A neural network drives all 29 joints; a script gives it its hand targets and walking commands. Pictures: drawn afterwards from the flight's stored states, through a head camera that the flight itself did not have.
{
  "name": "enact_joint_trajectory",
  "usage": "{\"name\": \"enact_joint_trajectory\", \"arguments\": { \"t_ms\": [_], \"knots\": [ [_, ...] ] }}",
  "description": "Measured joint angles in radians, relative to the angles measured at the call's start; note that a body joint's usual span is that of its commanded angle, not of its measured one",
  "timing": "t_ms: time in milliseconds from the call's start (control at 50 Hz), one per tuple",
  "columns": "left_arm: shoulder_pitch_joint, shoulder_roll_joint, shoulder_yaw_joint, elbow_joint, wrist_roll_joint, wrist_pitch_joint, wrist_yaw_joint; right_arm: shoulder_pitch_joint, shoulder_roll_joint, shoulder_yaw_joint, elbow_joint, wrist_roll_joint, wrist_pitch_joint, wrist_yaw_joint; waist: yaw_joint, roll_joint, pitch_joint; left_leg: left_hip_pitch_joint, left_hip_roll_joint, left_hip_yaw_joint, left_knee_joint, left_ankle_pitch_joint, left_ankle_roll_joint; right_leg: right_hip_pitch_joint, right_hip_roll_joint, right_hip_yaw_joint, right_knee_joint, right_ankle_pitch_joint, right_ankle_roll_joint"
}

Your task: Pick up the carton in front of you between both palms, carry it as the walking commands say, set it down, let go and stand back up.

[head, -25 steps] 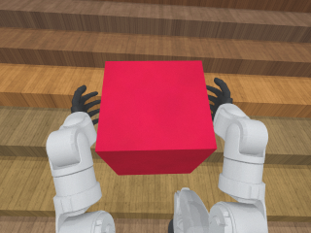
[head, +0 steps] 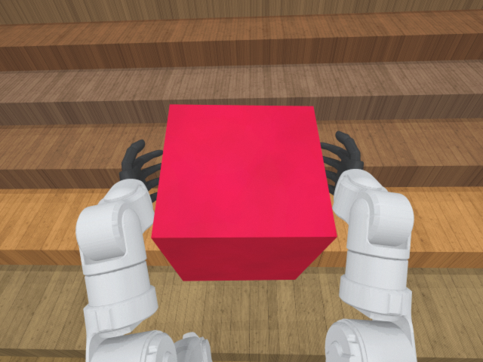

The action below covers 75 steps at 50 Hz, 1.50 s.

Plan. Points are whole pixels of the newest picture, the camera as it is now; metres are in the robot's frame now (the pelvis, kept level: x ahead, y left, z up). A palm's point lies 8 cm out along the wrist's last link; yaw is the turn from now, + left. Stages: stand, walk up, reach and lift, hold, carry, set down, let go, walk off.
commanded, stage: carry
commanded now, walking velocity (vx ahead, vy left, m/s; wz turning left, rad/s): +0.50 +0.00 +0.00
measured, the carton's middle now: (240, 203) +0.36 -0.02 +0.09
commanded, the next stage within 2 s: none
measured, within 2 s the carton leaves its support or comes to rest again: neither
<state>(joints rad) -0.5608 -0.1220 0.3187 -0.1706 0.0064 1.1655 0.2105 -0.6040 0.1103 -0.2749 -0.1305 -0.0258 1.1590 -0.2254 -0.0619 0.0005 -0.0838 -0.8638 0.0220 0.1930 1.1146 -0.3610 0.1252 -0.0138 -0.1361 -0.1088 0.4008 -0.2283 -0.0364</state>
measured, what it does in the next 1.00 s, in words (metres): climbs: right foot 0.12 m higher, then left foot 0.12 m higher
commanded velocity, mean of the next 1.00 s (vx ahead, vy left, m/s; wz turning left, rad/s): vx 0.50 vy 0.00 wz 0.00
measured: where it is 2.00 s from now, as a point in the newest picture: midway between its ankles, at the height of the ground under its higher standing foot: (228, 77)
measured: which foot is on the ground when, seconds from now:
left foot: down 0.00-0.44, up 0.46-0.80, down 0.82-1.00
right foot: down 0.00-0.00, up 0.02-0.36, down 0.38-0.88, up 0.90-1.00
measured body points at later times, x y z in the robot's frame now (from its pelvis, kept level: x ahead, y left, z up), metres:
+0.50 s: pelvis +0.32 -0.06 +0.14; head +0.35 -0.05 +0.59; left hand +0.67 +0.13 +0.28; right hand +0.71 -0.18 +0.28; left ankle +0.18 +0.08 -0.47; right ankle +0.39 -0.14 -0.53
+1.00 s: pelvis +0.65 -0.01 +0.29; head +0.69 -0.03 +0.74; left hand +1.03 +0.10 +0.40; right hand +0.99 -0.21 +0.41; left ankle +0.70 +0.07 -0.40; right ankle +0.56 -0.12 -0.23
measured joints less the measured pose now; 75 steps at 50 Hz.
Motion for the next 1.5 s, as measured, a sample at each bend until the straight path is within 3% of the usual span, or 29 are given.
{"name": "enact_joint_trajectory", "arguments": {
  "t_ms": [20,60,120,180,280,360,400,440,460,500,560,700,740,780,820,840,880,900,940,960,1020,1140,1220,1260,1300,1320,1380,1440,1500],
  "knots": [
    [0.001,0.001,0.017,0.0,0.007,0.005,0.001,-0.014,0.003,0.004,0.021,0.008,0.005,0.003,-0.035,0.0,0.012,0.103,-0.022,0.003,-0.112,0.065,0.016,-0.076,-0.011,0.029,0.197,0.084,-0.002],
    [-0.016,0.022,0.049,0.017,0.034,-0.01,0.002,-0.034,0.015,0.019,0.045,0.019,-0.005,0.0,-0.089,-0.021,0.055,0.169,-0.044,0.003,-0.147,-0.002,0.018,-0.297,0.058,0.171,0.751,0.042,0.01],
    [0.002,-0.003,0.079,0.005,0.046,-0.015,-0.008,-0.003,0.027,0.035,0.037,0.024,-0.015,-0.022,-0.113,-0.046,0.09,0.298,-0.057,-0.007,-0.262,0.003,-0.023,-0.556,0.164,0.209,1.264,-0.013,-0.016],
    [0.021,-0.043,0.073,-0.044,0.043,-0.018,-0.011,0.009,0.02,0.017,0.003,0.051,-0.021,-0.012,-0.095,-0.028,0.104,0.437,-0.044,-0.031,-0.411,0.023,-0.05,-0.761,0.169,0.139,1.373,-0.105,-0.056],
    [0.008,-0.019,0.03,-0.086,0.047,-0.017,0.01,-0.017,0.004,0.02,-0.026,0.061,-0.026,-0.002,-0.055,-0.022,0.066,0.634,-0.007,-0.073,-0.608,0.021,-0.09,-1.093,0.096,0.075,1.505,-0.303,-0.086],
    [-0.023,0.002,0.0,-0.035,0.046,0.003,0.026,-0.019,0.002,-0.006,-0.031,0.044,0.006,0.001,0.006,0.003,0.019,0.823,0.059,-0.097,-0.833,0.061,-0.103,-1.123,0.033,-0.012,1.085,-0.169,-0.086],
    [-0.045,0.01,-0.014,0.018,0.036,0.008,0.027,-0.011,0.006,-0.031,-0.025,0.029,0.016,0.005,0.063,0.023,-0.01,0.847,0.107,-0.1,-0.837,0.101,-0.106,-0.993,0.066,-0.069,0.95,-0.232,-0.095],
    [-0.077,0.013,-0.032,0.077,0.016,0.022,0.023,0.002,0.007,-0.068,-0.015,-0.001,0.018,0.008,0.135,0.001,-0.009,0.739,0.133,-0.119,-0.576,0.23,-0.101,-0.739,0.123,-0.086,0.644,-0.111,-0.09],
    [-0.094,0.009,-0.039,0.092,0.003,0.027,0.019,-0.007,-0.003,-0.085,-0.002,-0.02,0.01,0.011,0.167,0.001,0.005,0.639,0.122,-0.172,-0.336,0.219,-0.102,-0.687,0.14,-0.084,0.595,-0.191,-0.105],
    [-0.09,-0.009,-0.069,0.102,0.01,0.013,0.043,-0.013,-0.02,-0.108,0.02,-0.047,-0.008,0.017,0.213,0.035,0.042,0.436,0.043,-0.294,0.173,0.149,-0.096,-0.636,0.157,-0.094,0.583,-0.204,-0.106],
    [-0.043,-0.023,-0.064,0.071,-0.001,0.017,0.046,0.017,0.019,-0.132,-0.002,-0.05,-0.007,0.032,0.221,0.053,0.07,0.208,-0.039,-0.284,0.582,0.102,-0.058,-0.501,0.167,-0.079,0.458,-0.178,-0.063],
    [-0.06,-0.015,-0.055,0.012,-0.014,-0.011,0.018,0.025,0.017,-0.083,-0.1,-0.053,-0.012,0.019,0.173,0.032,0.056,-0.211,0.015,-0.15,0.757,-0.103,-0.008,-0.208,0.133,-0.026,0.145,-0.158,-0.015],
    [-0.063,-0.009,-0.051,0.011,-0.01,-0.004,0.013,0.01,0.004,-0.067,-0.085,-0.047,-0.004,0.011,0.155,0.027,0.04,-0.297,0.046,-0.123,0.696,-0.117,-0.009,-0.114,0.112,-0.009,0.04,-0.15,0.004],
    [-0.061,-0.001,-0.038,0.012,-0.007,0.009,0.006,-0.008,-0.003,-0.052,-0.057,-0.035,0.009,0.003,0.124,0.015,0.02,-0.309,0.07,-0.071,0.461,-0.063,-0.007,-0.015,0.084,-0.001,-0.091,-0.121,0.012],
    [-0.051,0.0,-0.014,0.02,0.003,0.02,0.0,-0.024,-0.006,-0.036,-0.012,-0.023,0.019,-0.001,0.08,0.009,-0.001,-0.228,0.056,-0.023,0.217,0.017,0.006,0.05,0.055,-0.002,-0.161,-0.068,0.007],
    [-0.039,0.0,-0.001,0.025,0.013,0.021,-0.002,-0.026,-0.003,-0.026,0.012,-0.015,0.02,-0.002,0.044,-0.001,-0.007,-0.145,0.028,-0.008,0.153,-0.053,0.001,0.048,0.032,-0.005,-0.125,-0.041,0.0],
    [-0.018,-0.003,0.036,0.03,0.019,0.025,-0.002,-0.038,0.005,-0.012,0.058,-0.003,0.026,0.004,-0.026,0.003,0.005,0.099,-0.018,0.002,-0.108,0.104,-0.009,-0.065,-0.004,0.014,0.167,0.091,-0.011],
    [-0.025,0.004,0.054,0.034,0.028,0.019,-0.003,-0.051,0.012,-0.008,0.07,0.004,0.023,0.008,-0.057,0.001,0.026,0.141,-0.032,0.0,-0.141,0.07,-0.026,-0.177,0.012,0.08,0.439,0.069,-0.002],
    [-0.028,0.02,0.074,0.045,0.048,-0.004,-0.006,-0.043,0.023,0.016,0.08,0.004,-0.001,-0.006,-0.097,-0.027,0.071,0.209,-0.05,0.0,-0.173,0.006,-0.022,-0.396,0.104,0.205,0.967,0.014,0.002],
    [-0.021,0.011,0.084,0.042,0.051,-0.009,-0.01,-0.026,0.027,0.022,0.072,0.008,-0.007,-0.011,-0.106,-0.039,0.084,0.253,-0.057,-0.004,-0.21,0.0,-0.024,-0.484,0.14,0.221,1.146,-0.002,-0.006],
    [0.011,-0.037,0.087,-0.002,0.049,-0.018,-0.018,0.011,0.025,0.011,0.032,0.033,-0.014,-0.008,-0.097,-0.034,0.107,0.396,-0.054,-0.027,-0.354,0.015,-0.043,-0.709,0.172,0.172,1.368,-0.06,-0.044],
    [0.018,-0.023,0.027,-0.071,0.049,-0.024,0.005,-0.003,0.008,0.012,-0.015,0.049,-0.032,0.018,-0.044,-0.025,0.067,0.636,-0.01,-0.079,-0.597,0.016,-0.086,-1.104,0.091,0.074,1.521,-0.282,-0.086],
    [-0.013,0.002,-0.008,-0.026,0.044,-0.004,0.024,-0.003,0.005,-0.009,-0.023,0.03,-0.005,0.021,0.016,-0.003,0.014,0.823,0.054,-0.103,-0.825,0.057,-0.101,-1.135,0.034,-0.013,1.108,-0.161,-0.085],
    [-0.034,0.009,-0.025,0.022,0.031,0.005,0.027,0.005,0.005,-0.032,-0.014,0.007,0.001,0.019,0.068,0.019,-0.017,0.851,0.1,-0.104,-0.846,0.099,-0.099,-1.007,0.066,-0.07,0.971,-0.226,-0.096],
    [-0.065,0.01,-0.043,0.08,0.014,0.019,0.025,0.021,0.005,-0.069,-0.003,-0.014,0.001,0.016,0.138,-0.003,-0.017,0.757,0.124,-0.115,-0.615,0.195,-0.1,-0.754,0.123,-0.087,0.66,-0.073,-0.078],
    [-0.079,0.004,-0.048,0.096,0.003,0.023,0.021,0.016,-0.001,-0.085,0.006,-0.028,-0.003,0.018,0.166,-0.005,-0.005,0.666,0.12,-0.155,-0.4,0.198,-0.099,-0.678,0.144,-0.081,0.579,-0.164,-0.07],
    [-0.066,-0.021,-0.08,0.107,0.014,0.005,0.049,0.016,-0.015,-0.118,0.024,-0.051,-0.018,0.028,0.221,0.042,0.039,0.372,0.009,-0.304,0.316,0.163,-0.083,-0.586,0.171,-0.088,0.528,-0.175,-0.081],
    [-0.031,-0.023,-0.063,0.073,-0.008,0.008,0.04,0.037,0.029,-0.129,-0.008,-0.051,-0.014,0.037,0.214,0.044,0.055,0.179,-0.046,-0.276,0.631,0.127,-0.047,-0.45,0.17,-0.061,0.392,-0.164,-0.05],
    [-0.037,-0.011,-0.053,0.04,-0.023,-0.006,0.022,0.039,0.04,-0.105,-0.061,-0.049,-0.014,0.029,0.19,0.034,0.06,0.013,-0.026,-0.203,0.659,0.029,-0.027,-0.323,0.149,-0.035,0.254,-0.151,-0.033]
  ]
}}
